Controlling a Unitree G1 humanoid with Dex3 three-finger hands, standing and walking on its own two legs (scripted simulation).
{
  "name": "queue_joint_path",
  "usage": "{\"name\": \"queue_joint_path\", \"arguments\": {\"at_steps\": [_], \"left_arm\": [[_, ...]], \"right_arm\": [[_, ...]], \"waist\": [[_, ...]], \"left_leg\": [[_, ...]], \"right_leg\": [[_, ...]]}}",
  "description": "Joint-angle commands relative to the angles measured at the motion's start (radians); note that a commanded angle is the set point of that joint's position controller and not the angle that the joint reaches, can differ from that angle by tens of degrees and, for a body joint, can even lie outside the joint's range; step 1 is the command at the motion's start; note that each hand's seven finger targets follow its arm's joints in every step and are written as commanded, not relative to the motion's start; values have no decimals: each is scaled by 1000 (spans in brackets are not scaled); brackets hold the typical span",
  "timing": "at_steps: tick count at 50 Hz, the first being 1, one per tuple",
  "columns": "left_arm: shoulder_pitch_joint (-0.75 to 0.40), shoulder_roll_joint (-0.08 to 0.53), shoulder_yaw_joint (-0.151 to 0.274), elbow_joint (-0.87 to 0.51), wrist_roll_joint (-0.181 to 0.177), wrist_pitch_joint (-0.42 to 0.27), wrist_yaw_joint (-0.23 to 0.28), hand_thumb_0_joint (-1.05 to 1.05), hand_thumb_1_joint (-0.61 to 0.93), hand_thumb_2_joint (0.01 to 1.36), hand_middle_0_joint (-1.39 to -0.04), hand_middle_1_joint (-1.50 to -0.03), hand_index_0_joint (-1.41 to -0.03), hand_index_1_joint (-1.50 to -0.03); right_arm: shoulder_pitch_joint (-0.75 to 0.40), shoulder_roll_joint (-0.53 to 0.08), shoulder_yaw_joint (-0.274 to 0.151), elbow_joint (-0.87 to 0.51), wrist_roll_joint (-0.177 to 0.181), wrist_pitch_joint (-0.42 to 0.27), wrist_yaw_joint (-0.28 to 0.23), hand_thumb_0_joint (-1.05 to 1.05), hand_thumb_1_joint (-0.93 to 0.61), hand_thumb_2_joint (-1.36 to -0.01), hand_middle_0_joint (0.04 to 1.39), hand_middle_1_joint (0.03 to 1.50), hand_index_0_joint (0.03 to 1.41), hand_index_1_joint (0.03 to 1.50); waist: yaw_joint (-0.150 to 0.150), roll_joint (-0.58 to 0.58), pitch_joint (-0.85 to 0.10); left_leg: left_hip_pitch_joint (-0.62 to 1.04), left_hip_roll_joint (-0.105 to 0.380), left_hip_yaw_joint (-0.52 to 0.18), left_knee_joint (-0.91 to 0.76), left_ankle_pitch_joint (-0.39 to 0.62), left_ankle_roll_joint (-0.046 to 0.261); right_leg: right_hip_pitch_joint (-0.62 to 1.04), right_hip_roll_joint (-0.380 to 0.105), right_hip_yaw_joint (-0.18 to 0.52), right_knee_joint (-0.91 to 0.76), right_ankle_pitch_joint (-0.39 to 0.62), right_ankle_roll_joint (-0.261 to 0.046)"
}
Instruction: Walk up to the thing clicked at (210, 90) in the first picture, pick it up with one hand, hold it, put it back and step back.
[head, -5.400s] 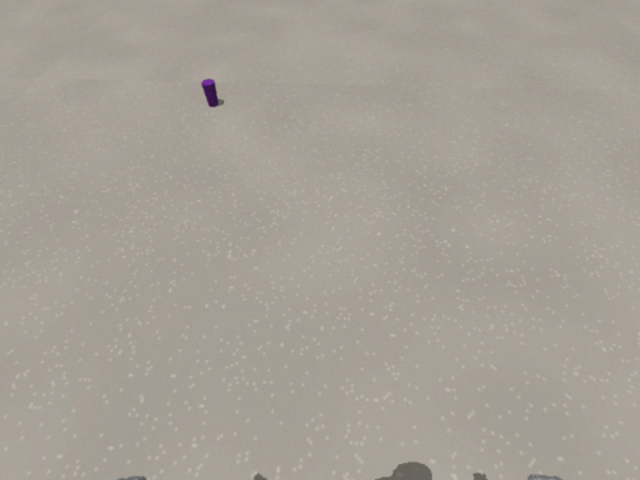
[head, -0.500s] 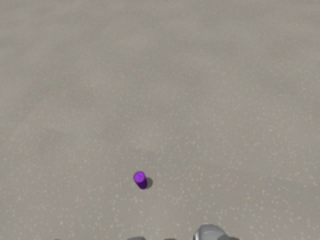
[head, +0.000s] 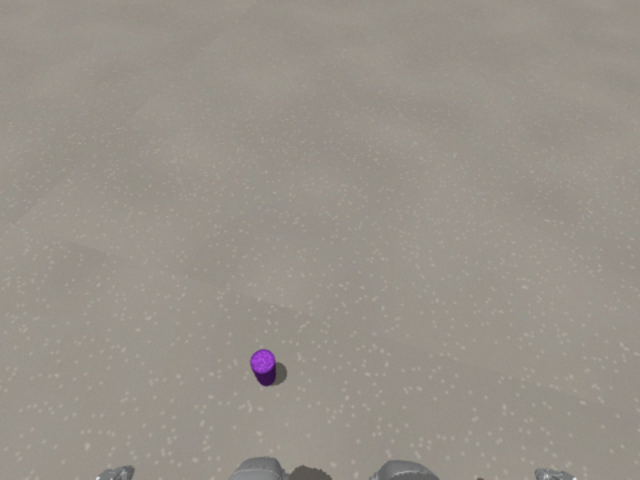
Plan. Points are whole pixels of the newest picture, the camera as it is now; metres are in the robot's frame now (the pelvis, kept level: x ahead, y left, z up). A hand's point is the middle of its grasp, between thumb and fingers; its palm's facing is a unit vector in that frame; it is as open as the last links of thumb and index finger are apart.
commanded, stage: walk up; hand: left
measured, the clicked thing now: (264, 369) +0.47 +0.18 -0.69
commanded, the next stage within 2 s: stand in 1.38 s
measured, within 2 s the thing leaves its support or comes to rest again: neither
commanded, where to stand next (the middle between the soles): +0.10 +0.01 m, yaw -1 degrees
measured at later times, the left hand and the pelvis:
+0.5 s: hand out of the picture +0.09 +0.27 -0.13, palm faces +0.02 -0.93 -0.37, open 7.4 cm; pelvis +0.03 +0.01 +0.02, yaw +1 degrees
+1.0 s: hand out of the picture +0.11 +0.26 -0.13, palm faces +0.00 -0.94 -0.35, open 7.4 cm; pelvis +0.04 +0.00 +0.02, yaw +1 degrees
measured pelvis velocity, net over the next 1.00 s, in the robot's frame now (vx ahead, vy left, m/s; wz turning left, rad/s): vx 0.04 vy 0.00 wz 0.02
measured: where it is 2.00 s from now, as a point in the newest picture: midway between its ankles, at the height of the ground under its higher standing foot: outside the picture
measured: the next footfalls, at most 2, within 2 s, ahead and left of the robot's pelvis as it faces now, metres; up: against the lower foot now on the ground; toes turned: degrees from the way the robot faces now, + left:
none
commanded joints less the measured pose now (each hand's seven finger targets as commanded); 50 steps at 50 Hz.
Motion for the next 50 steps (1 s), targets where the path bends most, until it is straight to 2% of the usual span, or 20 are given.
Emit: {"name": "queue_joint_path", "arguments": {"at_steps": [1, 3, 4, 5, 6, 7, 9, 13, 15, 19, 24, 31, 37, 39, 42, 50], "left_arm": [[25, 216, 52, 2, 8, -23, 14, 0, 900, 900, -200, -300, -200, -300], [-22, 229, 49, 7, 15, -27, 13, 0, 900, 900, -200, -300, -200, -300], [-46, 233, 48, 10, 16, -27, 11, 0, 900, 900, -200, -300, -200, -300], [-50, 230, 45, 18, 15, -29, 9, 0, 900, 900, -200, -300, -200, -300], [-67, 225, 44, 25, 14, -31, 8, 0, 900, 900, -200, -300, -200, -300], [-54, 216, 41, 34, 11, -34, 7, 0, 900, 900, -200, -300, -200, -300], [-63, 214, 37, 48, 13, -43, 7, 0, 900, 900, -200, -300, -200, -300], [-75, 207, 32, 77, 6, -47, 8, 0, 900, 900, -200, -300, -200, -300], [-93, 207, 30, 81, 6, -44, 9, 0, 900, 900, -200, -300, -200, -300], [-95, 202, 27, 96, 5, -38, 10, 0, 900, 900, -200, -300, -200, -300], [-112, 196, 29, 109, 7, -34, 11, 0, 900, 900, -200, -300, -200, -300], [-140, 193, 31, 120, 10, -27, 12, 0, 900, 900, -200, -300, -200, -300], [-151, 187, 34, 122, 13, -20, 10, 0, 900, 900, -200, -300, -200, -300], [-147, 185, 34, 129, 15, -22, 10, 0, 900, 900, -200, -300, -200, -300], [-160, 187, 37, 123, 17, -23, 9, 0, 900, 900, -200, -300, -200, -300], [-146, 185, 39, 125, 16, -24, 10, 0, 900, 900, -200, -300, -200, -300]], "right_arm": [[-97, -225, -40, -61, 4, -27, -7, 0, -900, -900, 200, 300, 200, 300], [-95, -227, -39, -51, 5, -21, -4, 0, -900, -900, 200, 300, 200, 300], [-91, -227, -40, -40, 5, -19, -4, 0, -900, -900, 200, 300, 200, 300], [-91, -231, -42, -31, 3, -19, -3, 0, -900, -900, 200, 300, 200, 300], [-88, -225, -42, -21, 2, -21, -2, 0, -900, -900, 200, 300, 200, 300], [-97, -226, -38, -15, 5, -25, -2, 0, -900, -900, 200, 300, 200, 300], [-99, -218, -34, -5, 7, -33, -2, 0, -900, -900, 200, 300, 200, 300], [-111, -207, -28, 20, 16, -38, -5, 0, -900, -900, 200, 300, 200, 300], [-117, -214, -32, 31, 16, -36, -7, 0, -900, -900, 200, 300, 200, 300], [-145, -210, -32, 50, 15, -33, -8, 0, -900, -900, 200, 300, 200, 300], [-152, -206, -30, 74, 12, -33, -9, 0, -900, -900, 200, 300, 200, 300], [-156, -202, -30, 97, 8, -32, -10, 0, -900, -900, 200, 300, 200, 300], [-158, -202, -29, 102, 4, -34, -10, 0, -900, -900, 200, 300, 200, 300], [-161, -199, -30, 103, 5, -35, -10, 0, -900, -900, 200, 300, 200, 300], [-145, -202, -31, 105, 3, -35, -11, 0, -900, -900, 200, 300, 200, 300], [-137, -197, -30, 103, 5, -33, -11, 0, -900, -900, 200, 300, 200, 300]], "waist": [[21, 161, -92], [3, 124, -50], [-5, 107, -24], [-5, 99, -13], [-11, 76, -15], [-3, 80, -33], [-9, 41, -92], [-7, 18, -131], [-11, -2, -137], [-2, -6, -140], [3, -3, -165], [-1, 18, -130], [-2, 43, -103], [0, 39, -110], [-10, 34, -101], [-9, 15, -136]], "left_leg": [[-51, 97, -166, -253, -204, 71], [-43, 82, -161, -260, -274, 63], [-29, 80, -167, -272, -284, 61], [-6, 79, -167, -267, -265, 59], [4, 80, -168, -269, -234, 59], [36, 83, -163, -264, -190, 61], [87, 77, -144, -243, -49, 61], [146, 77, -122, -238, 131, 53], [163, 77, -115, -250, 156, 50], [178, 83, -116, -287, 175, 49], [198, 88, -107, -313, 243, 44], [185, 84, -104, -353, 206, 33], [135, 87, -119, -400, 89, 30], [150, 90, -117, -391, 129, 32], [141, 80, -112, -393, 103, 27], [185, 80, -103, -366, 170, 31]], "right_leg": [[115, -48, 79, -155, -6, -26], [45, -77, 129, -222, -115, -31], [5, -84, 145, -248, -172, -33], [-16, -84, 146, -257, -184, -33], [-15, -82, 142, -268, -172, -33], [-6, -88, 142, -276, -131, -33], [44, -98, 136, -278, 13, -30], [97, -116, 125, -280, 162, -18], [107, -118, 114, -289, 189, -13], [132, -119, 99, -309, 192, -6], [190, -125, 87, -315, 253, 2], [202, -124, 83, -341, 220, 4], [213, -113, 79, -346, 171, 5], [216, -113, 80, -353, 173, 5], [213, -115, 84, -361, 168, 3], [212, -118, 84, -366, 194, 4]]}}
